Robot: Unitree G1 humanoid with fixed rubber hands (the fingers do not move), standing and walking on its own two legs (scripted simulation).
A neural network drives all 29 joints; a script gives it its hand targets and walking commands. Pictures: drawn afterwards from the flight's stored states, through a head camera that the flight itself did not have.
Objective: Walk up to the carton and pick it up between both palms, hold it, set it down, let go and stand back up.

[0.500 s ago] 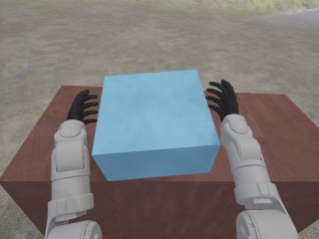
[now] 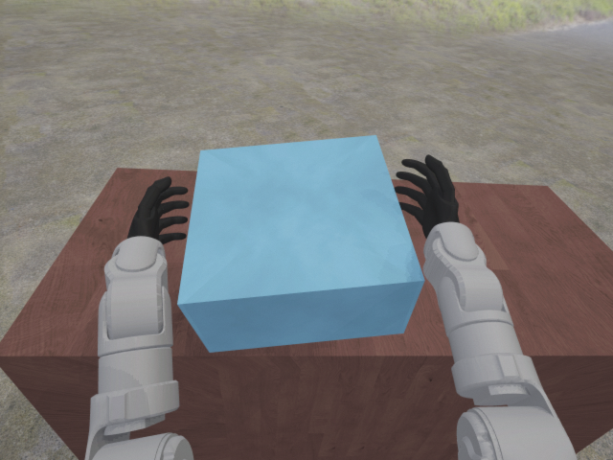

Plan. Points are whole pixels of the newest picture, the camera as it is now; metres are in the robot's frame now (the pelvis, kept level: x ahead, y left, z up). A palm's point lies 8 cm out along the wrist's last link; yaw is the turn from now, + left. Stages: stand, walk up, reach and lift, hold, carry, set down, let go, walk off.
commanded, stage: hold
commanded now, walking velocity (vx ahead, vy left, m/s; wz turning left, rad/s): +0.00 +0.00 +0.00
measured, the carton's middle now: (297, 237) +0.41 +0.00 +0.11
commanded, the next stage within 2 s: none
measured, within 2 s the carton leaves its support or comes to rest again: neither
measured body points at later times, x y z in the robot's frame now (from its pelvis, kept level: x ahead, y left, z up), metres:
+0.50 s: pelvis +0.00 +0.01 +0.00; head -0.05 +0.03 +0.45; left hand +0.35 +0.19 +0.17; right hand +0.37 -0.17 +0.20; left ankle +0.03 +0.14 -0.75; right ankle +0.00 -0.12 -0.75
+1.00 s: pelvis +0.00 +0.00 +0.00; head -0.05 +0.03 +0.45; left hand +0.35 +0.19 +0.17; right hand +0.37 -0.17 +0.20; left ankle +0.03 +0.14 -0.75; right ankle +0.00 -0.12 -0.75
